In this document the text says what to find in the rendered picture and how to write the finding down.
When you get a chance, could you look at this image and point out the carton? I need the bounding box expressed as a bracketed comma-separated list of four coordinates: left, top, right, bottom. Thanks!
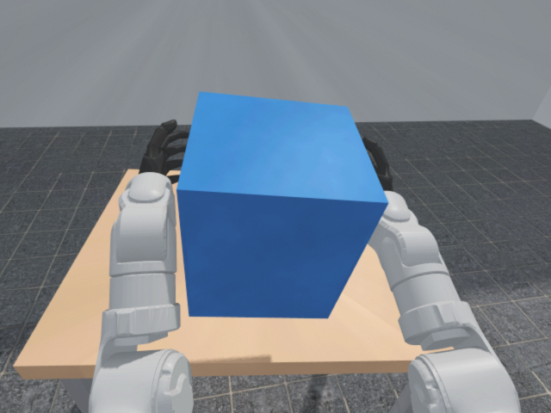
[176, 91, 388, 318]

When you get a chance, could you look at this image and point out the right robot hand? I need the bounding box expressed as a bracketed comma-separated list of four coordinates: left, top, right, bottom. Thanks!
[362, 137, 393, 192]

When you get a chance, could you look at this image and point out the left robot forearm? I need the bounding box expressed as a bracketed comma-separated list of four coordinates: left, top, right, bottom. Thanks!
[89, 172, 181, 413]

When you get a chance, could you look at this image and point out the right robot forearm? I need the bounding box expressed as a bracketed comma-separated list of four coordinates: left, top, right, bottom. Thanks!
[368, 191, 521, 413]

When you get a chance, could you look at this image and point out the left robot hand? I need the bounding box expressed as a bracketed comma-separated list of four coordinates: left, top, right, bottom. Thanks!
[139, 120, 189, 184]

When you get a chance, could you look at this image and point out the table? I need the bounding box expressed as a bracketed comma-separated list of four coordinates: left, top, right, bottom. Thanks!
[13, 170, 454, 413]

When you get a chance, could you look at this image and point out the right robot upper arm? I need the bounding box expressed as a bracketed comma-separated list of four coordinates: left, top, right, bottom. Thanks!
[408, 346, 520, 413]

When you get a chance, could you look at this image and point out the left robot upper arm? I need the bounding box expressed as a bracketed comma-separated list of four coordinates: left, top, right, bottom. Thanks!
[90, 348, 194, 413]

